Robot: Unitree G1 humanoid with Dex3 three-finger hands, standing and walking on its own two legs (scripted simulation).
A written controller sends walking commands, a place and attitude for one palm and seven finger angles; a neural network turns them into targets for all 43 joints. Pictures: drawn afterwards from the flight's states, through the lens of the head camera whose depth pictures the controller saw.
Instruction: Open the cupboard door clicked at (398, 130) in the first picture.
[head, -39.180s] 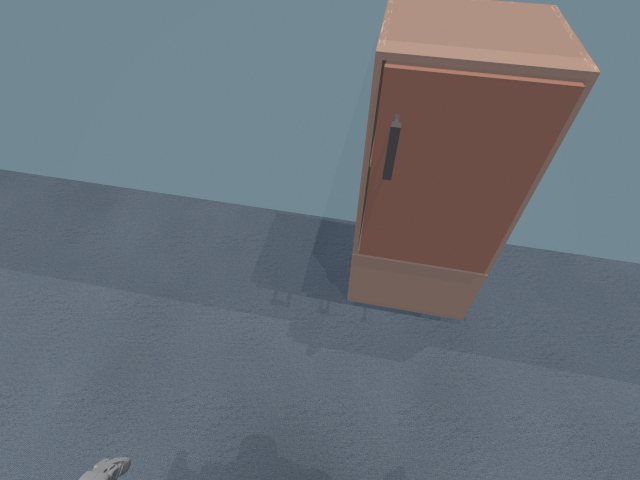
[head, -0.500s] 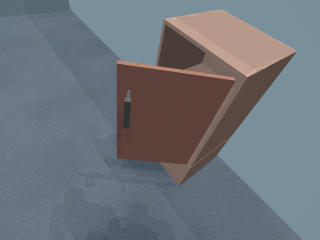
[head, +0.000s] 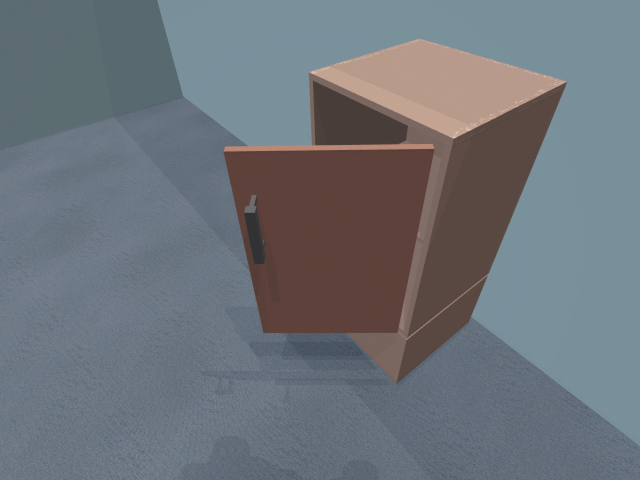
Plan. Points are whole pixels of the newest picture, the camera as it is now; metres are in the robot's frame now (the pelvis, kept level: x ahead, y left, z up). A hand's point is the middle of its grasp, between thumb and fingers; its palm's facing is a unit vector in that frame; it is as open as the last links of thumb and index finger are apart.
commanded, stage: come to a stop and stand still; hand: left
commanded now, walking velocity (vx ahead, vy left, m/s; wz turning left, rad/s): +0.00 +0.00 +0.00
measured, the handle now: (256, 229) +0.61 +0.17 -0.05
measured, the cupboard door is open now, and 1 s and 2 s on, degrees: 51 51 51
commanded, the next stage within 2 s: look again from close up in 1.74 s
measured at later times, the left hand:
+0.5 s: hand out of the picture +0.00 +0.21 -0.19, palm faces +0.05 -0.99 -0.13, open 7.4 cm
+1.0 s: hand out of the picture +0.02 +0.18 -0.18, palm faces +0.08 -0.98 -0.21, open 7.2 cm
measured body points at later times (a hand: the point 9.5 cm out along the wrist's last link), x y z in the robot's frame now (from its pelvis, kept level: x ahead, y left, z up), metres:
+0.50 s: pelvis +0.02 +0.06 -0.01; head +0.04 +0.08 +0.44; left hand +0.00 +0.26 -0.18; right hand +0.02 -0.16 -0.16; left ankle -0.01 +0.16 -0.75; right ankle -0.02 -0.07 -0.75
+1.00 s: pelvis +0.01 +0.01 -0.01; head +0.02 -0.01 +0.44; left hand +0.02 +0.23 -0.16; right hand +0.01 -0.23 -0.18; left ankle -0.02 +0.13 -0.72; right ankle -0.01 -0.09 -0.75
